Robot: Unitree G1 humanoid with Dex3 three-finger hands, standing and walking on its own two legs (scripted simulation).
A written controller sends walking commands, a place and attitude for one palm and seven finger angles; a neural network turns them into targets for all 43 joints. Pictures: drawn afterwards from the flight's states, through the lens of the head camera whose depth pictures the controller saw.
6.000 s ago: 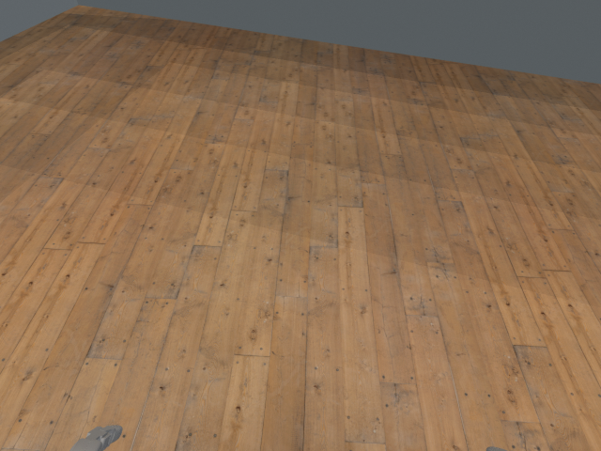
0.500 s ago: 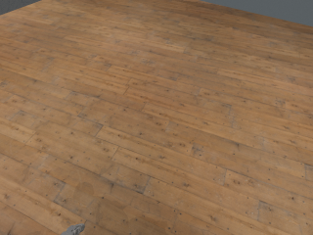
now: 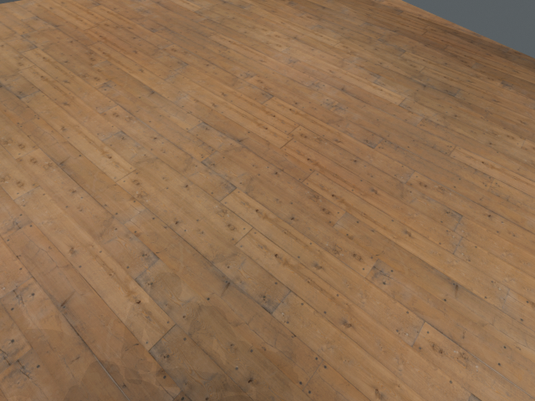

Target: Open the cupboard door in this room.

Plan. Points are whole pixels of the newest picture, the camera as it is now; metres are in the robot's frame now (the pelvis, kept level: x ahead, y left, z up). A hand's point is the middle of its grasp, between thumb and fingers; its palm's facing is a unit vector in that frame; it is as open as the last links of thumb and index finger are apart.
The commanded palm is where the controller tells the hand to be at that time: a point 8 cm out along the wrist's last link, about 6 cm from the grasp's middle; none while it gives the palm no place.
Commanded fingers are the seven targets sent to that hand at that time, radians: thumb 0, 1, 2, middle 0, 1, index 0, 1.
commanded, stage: turn or walk to find it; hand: left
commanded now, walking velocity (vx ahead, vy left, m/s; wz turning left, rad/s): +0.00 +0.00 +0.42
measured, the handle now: out of the picture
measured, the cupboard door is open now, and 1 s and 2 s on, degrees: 0 0 0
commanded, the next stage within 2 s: none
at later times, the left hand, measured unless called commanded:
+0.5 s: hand out of the picture +0.03 +0.20 -0.14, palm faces +0.19 -0.94 -0.27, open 7.3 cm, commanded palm none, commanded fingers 0.00 0.90 0.90 -0.20 -0.30 -0.20 -0.30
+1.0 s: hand out of the picture -0.14 +0.21 -0.18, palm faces +0.45 -0.86 -0.23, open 7.3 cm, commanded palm none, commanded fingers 0.00 0.90 0.90 -0.20 -0.30 -0.20 -0.30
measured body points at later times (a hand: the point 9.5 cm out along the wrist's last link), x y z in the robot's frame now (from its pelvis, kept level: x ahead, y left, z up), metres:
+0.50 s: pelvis -0.04 -0.02 +0.00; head -0.01 -0.04 +0.45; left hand +0.02 +0.24 -0.12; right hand +0.05 -0.25 -0.16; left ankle -0.01 +0.11 -0.72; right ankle -0.02 -0.12 -0.73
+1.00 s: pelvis -0.09 +0.00 +0.00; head -0.07 +0.04 +0.45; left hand -0.17 +0.25 -0.16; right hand +0.09 -0.20 -0.13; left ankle -0.14 +0.10 -0.73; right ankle -0.04 -0.12 -0.69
